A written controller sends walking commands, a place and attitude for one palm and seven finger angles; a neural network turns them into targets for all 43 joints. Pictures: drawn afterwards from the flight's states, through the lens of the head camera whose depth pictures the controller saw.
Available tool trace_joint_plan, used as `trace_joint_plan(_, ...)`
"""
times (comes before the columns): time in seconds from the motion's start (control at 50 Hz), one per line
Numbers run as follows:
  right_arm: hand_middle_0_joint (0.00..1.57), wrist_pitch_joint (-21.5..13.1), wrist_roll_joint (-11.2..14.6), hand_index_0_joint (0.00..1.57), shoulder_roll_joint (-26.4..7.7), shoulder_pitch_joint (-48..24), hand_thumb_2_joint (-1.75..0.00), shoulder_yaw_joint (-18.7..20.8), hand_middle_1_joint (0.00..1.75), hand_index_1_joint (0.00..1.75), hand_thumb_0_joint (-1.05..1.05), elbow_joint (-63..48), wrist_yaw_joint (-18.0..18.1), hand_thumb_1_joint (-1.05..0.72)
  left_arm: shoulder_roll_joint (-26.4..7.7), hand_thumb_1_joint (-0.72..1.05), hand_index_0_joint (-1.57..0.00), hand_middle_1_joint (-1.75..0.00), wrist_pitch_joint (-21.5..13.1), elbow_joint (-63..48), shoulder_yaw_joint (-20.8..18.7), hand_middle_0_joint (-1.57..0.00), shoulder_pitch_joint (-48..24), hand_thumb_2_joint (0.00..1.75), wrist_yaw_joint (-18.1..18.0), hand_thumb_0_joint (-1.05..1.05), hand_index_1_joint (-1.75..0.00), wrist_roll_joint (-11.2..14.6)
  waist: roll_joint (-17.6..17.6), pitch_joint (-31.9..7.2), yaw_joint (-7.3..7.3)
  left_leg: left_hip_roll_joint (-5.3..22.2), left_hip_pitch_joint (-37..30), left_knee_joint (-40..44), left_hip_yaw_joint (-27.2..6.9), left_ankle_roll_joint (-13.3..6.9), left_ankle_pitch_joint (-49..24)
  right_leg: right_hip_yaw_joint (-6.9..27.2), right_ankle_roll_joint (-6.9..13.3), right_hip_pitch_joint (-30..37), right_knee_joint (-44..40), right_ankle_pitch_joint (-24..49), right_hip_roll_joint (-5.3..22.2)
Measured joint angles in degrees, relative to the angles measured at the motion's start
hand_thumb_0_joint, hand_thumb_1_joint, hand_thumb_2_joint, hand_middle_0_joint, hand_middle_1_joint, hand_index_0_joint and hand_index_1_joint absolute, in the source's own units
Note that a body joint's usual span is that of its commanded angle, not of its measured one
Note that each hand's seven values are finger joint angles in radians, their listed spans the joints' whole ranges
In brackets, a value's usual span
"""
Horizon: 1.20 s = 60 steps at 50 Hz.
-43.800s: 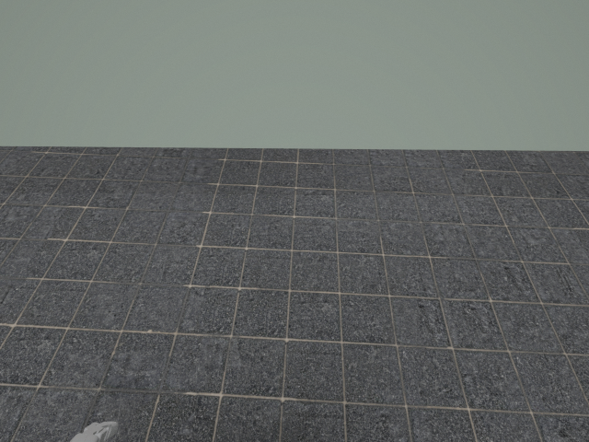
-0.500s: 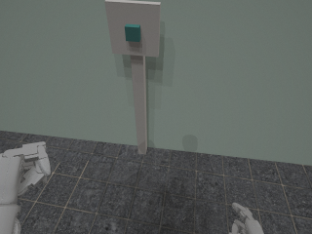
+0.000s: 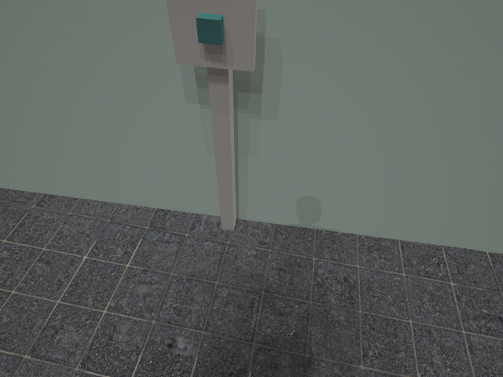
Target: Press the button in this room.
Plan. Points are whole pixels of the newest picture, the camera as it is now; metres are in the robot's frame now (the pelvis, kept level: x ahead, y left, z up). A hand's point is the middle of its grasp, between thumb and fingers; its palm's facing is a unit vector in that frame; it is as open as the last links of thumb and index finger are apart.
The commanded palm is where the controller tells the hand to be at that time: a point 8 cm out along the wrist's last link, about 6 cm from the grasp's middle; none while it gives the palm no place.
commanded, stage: let the arm hang, fingers relaxed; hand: left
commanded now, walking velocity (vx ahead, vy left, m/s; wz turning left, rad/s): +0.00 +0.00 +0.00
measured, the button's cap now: (210, 28) +0.80 +0.16 +0.17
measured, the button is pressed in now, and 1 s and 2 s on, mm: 0 0 0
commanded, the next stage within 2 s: stand and wait in 0.56 s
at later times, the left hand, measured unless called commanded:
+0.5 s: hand out of the picture +0.08 +0.19 -0.16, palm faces -0.01 -0.97 -0.24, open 7.3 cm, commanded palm none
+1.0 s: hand out of the picture +0.06 +0.21 -0.16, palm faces -0.02 -0.95 -0.30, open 7.3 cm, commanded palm none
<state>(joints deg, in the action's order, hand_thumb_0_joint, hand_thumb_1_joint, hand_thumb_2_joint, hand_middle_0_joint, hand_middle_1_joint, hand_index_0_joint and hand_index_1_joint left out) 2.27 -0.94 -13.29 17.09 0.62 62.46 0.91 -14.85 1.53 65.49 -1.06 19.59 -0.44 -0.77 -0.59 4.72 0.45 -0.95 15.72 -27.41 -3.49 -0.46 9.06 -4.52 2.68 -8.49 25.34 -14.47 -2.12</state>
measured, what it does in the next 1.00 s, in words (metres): stands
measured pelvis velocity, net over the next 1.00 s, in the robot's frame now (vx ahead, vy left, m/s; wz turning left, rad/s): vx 0.03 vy -0.01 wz -0.03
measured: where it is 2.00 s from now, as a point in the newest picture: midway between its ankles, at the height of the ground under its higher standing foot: outside the picture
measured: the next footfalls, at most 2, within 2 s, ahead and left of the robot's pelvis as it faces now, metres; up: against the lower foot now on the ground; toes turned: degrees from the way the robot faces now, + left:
none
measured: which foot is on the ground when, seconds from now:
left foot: down 0.00-1.00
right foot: down 0.00-1.00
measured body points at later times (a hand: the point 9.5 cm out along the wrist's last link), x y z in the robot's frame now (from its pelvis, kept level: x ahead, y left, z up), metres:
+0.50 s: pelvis +0.02 -0.01 +0.00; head +0.02 -0.02 +0.45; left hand +0.08 +0.24 -0.14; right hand +0.05 -0.25 -0.16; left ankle +0.06 +0.11 -0.74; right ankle +0.00 -0.09 -0.74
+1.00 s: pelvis +0.03 -0.01 +0.01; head +0.05 -0.03 +0.46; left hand +0.07 +0.26 -0.14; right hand +0.06 -0.28 -0.15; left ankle +0.06 +0.11 -0.74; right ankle +0.00 -0.09 -0.74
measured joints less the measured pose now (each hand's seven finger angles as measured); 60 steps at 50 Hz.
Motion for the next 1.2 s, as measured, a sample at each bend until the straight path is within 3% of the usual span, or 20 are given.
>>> trace_joint_plan(0.16, 0.20, -0.51, -0.06, 0.20, 1.53, -2.02, -0.90, -0.40, 0.30, 0.30, 0.00, 1.50, -0.02, -0.91, 0.44, 0.91, -0.34, -0.46, -0.53, 1.48, 0.14, -0.34, -2.93, 0.90, -0.38, 0.01, -0.46, 0.16, -1.39, -0.99, -0.10, -0.03, -1.66, 1.27, 0.67, -0.01, 0.02, 0.69, -0.02, 1.12, -0.54, -0.16, 0.12)
trace_joint_plan(0.32, 0.20, -1.29, -0.06, 0.21, 2.15, -4.37, -0.90, -0.59, 0.30, 0.30, 0.00, 1.64, -0.01, -0.91, 2.23, 0.91, -0.23, -0.33, -1.62, -0.52, 0.29, -0.23, -7.75, 0.90, -0.45, 0.01, -0.34, 0.12, -1.31, -1.98, -0.47, -0.33, -3.12, 3.15, 1.07, 0.05, -0.37, 1.11, -0.09, 1.88, -1.08, -0.37, 0.50)
trace_joint_plan(0.54, 0.20, -1.66, -0.10, 0.20, 1.01, -5.93, -0.90, -0.18, 0.30, 0.30, 0.00, 1.63, 0.25, -0.91, 3.26, 0.91, -0.21, -0.30, -2.07, -1.78, 0.21, -0.21, -10.44, 0.90, -0.39, 0.00, -0.30, 0.10, -0.68, -1.60, -1.00, 0.08, -4.10, 4.28, 1.19, 0.44, -0.25, 1.32, 0.17, 2.99, -2.75, -0.09, 0.09)
trace_joint_plan(0.9, 0.20, -1.26, 0.09, 0.20, -1.18, -6.66, -0.90, -0.15, 0.30, 0.30, 0.00, 2.28, 0.39, -0.91, 0.70, 0.91, -0.20, -0.30, -1.61, 0.25, -0.13, -0.20, -8.90, 0.90, -0.45, 0.01, -0.30, 0.27, -0.96, -0.08, -0.52, 0.78, -5.35, 5.65, 1.55, 0.93, -0.13, 1.82, 0.62, 4.39, -4.90, 0.45, -0.58)
trace_joint_plan(1.2, 0.20, -1.40, 0.14, 0.20, -1.68, -8.29, -0.90, -0.29, 0.30, 0.30, 0.00, 2.19, 0.27, -0.91, 0.56, 0.91, -0.20, -0.30, -1.95, -0.04, 0.14, -0.20, -10.22, 0.90, -0.39, 0.01, -0.30, 0.26, -1.00, -0.59, -0.46, 1.09, -6.31, 6.62, 1.83, 1.24, -0.07, 2.17, 0.87, 5.24, -5.90, 0.56, -0.87)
